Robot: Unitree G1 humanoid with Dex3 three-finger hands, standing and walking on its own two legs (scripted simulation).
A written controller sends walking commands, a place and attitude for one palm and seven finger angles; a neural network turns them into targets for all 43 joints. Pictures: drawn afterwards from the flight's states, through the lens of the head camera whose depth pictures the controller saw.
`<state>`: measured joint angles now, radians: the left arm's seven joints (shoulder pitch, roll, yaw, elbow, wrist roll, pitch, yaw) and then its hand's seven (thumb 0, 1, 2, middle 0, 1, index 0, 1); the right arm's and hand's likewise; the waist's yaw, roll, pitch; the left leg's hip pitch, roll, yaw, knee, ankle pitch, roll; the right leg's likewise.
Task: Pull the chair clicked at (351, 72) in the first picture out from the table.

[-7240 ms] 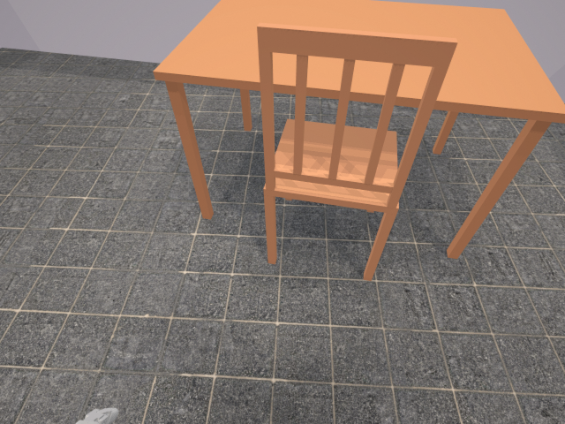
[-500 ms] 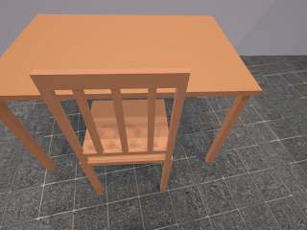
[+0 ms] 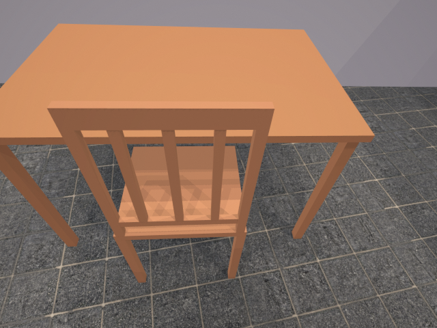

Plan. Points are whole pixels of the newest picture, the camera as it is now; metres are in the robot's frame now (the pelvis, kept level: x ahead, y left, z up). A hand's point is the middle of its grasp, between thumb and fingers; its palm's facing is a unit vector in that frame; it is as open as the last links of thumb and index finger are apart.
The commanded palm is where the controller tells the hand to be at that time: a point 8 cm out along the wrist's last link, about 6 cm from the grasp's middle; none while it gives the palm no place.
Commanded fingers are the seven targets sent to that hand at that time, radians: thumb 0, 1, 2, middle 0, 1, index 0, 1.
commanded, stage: shuffle to correct the standing spot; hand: left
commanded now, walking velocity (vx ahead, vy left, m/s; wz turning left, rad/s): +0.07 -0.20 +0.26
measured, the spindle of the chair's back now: (174, 181) +0.46 +0.14 -0.06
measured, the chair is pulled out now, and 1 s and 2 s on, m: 0.00 0.00 0.00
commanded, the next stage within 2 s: come to a stop and stand still in 0.98 s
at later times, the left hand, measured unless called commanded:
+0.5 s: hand out of the picture +0.03 +0.07 -0.19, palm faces +0.12 -0.98 -0.17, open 7.4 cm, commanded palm none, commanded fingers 0.00 0.90 0.90 -0.20 -0.30 -0.20 -0.30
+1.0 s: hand out of the picture +0.08 +0.02 -0.17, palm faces +0.12 -0.95 -0.30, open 7.4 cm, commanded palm none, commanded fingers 0.00 0.90 0.90 -0.20 -0.30 -0.20 -0.30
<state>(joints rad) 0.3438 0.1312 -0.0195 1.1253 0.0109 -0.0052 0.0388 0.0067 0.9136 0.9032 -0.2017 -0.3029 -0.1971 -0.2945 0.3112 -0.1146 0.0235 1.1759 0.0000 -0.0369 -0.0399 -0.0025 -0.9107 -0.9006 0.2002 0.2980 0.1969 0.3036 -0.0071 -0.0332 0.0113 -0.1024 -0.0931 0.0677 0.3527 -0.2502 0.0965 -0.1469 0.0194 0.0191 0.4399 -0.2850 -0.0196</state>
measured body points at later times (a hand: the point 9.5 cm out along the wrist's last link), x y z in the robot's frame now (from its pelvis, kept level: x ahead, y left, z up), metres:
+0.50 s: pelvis +0.06 -0.09 -0.01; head +0.09 -0.08 +0.44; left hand +0.02 +0.12 -0.18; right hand +0.05 -0.32 -0.17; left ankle -0.04 +0.05 -0.74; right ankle +0.02 -0.15 -0.74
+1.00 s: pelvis +0.05 -0.20 -0.01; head +0.09 -0.20 +0.44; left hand +0.07 +0.07 -0.15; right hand +0.05 -0.47 -0.16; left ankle +0.02 -0.06 -0.74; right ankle +0.02 -0.28 -0.59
